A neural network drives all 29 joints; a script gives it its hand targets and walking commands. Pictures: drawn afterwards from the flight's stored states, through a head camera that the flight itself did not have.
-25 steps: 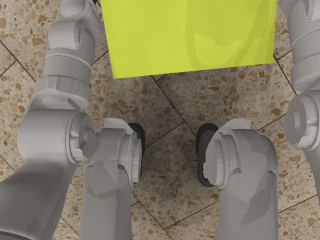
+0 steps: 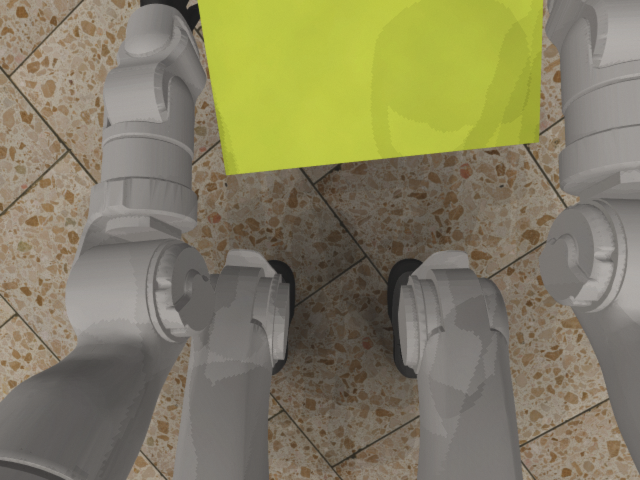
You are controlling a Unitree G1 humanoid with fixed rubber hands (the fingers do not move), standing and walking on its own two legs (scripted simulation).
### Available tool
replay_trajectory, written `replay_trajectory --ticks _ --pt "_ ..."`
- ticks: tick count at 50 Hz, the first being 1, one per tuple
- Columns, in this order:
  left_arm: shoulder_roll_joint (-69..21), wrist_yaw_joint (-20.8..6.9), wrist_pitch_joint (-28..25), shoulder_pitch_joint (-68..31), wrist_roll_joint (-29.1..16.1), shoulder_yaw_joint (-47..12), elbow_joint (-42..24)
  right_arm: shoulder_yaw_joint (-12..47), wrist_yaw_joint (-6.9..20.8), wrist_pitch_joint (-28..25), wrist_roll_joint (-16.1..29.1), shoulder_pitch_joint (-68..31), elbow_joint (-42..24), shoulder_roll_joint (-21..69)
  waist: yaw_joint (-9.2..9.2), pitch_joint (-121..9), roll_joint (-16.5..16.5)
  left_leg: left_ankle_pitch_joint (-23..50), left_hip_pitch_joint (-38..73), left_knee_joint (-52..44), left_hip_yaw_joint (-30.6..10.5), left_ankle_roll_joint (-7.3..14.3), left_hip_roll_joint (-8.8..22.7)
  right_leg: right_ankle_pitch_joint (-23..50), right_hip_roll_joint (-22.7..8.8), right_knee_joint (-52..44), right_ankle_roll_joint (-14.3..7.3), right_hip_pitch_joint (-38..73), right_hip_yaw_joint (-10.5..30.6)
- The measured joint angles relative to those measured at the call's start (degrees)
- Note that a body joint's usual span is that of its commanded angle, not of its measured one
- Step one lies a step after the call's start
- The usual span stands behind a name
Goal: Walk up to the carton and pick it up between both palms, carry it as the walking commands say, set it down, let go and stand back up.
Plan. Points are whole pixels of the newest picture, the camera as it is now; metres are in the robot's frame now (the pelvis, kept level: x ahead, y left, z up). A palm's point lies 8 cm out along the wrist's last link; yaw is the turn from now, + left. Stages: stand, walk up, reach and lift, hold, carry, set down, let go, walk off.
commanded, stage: reach and lift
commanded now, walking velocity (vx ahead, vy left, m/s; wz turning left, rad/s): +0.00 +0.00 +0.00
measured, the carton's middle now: (360, 29) +0.54 -0.04 -0.20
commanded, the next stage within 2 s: none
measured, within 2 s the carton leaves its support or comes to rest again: neither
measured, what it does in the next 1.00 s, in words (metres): rises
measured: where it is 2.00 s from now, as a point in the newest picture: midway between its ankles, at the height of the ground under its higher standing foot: (340, 336)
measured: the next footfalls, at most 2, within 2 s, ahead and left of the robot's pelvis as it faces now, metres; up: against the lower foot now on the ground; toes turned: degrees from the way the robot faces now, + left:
none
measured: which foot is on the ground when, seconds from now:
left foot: down 0.00-1.00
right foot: down 0.00-1.00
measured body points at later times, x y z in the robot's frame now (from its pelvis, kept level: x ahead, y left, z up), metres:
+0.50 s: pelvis +0.00 +0.00 +0.05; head +0.34 -0.04 +0.35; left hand +0.55 +0.14 -0.06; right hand +0.56 -0.21 -0.06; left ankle +0.11 +0.13 -0.37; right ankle +0.10 -0.11 -0.37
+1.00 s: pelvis +0.00 +0.00 +0.10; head +0.31 -0.04 +0.43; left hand +0.53 +0.14 +0.01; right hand +0.54 -0.20 +0.01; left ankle +0.11 +0.13 -0.37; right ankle +0.10 -0.12 -0.37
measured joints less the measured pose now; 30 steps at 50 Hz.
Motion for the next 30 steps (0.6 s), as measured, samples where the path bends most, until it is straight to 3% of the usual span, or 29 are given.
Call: replay_trajectory --ticks 30 --pt "-4.5 -3.3 3.9 7.4 6.4 5.2 -7.1 -6.3 1.1 3.4 -5.1 9.5 -8.2 6.3 0.80 -12.0 -0.6 3.8 4.5 -13.4 -1.3 0.2 -0.2 3.9 1.2 -13.9 0.5 4.9 0.4"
